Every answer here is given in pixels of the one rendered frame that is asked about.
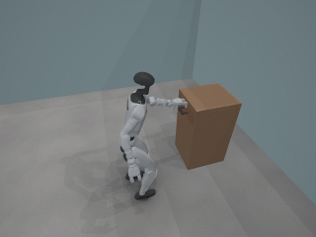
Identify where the drawer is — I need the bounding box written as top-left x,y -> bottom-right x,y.
179,95 -> 196,126

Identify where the left robot hand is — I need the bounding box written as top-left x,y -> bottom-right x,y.
171,98 -> 188,113

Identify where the handle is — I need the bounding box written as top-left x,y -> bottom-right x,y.
178,107 -> 188,115

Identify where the right robot hand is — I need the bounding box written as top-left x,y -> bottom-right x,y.
128,166 -> 142,184

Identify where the cabinet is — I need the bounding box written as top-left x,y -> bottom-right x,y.
175,83 -> 242,170

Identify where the left robot forearm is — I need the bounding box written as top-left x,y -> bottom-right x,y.
152,96 -> 175,108

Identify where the left robot upper arm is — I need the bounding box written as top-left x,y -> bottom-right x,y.
133,91 -> 157,107

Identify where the right robot forearm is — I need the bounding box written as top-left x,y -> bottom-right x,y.
120,135 -> 136,168

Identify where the robot right thigh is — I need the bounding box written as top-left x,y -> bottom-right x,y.
122,146 -> 156,175

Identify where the robot head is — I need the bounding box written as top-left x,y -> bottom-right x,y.
130,71 -> 155,105

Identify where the right robot upper arm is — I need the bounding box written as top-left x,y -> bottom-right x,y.
119,105 -> 145,140

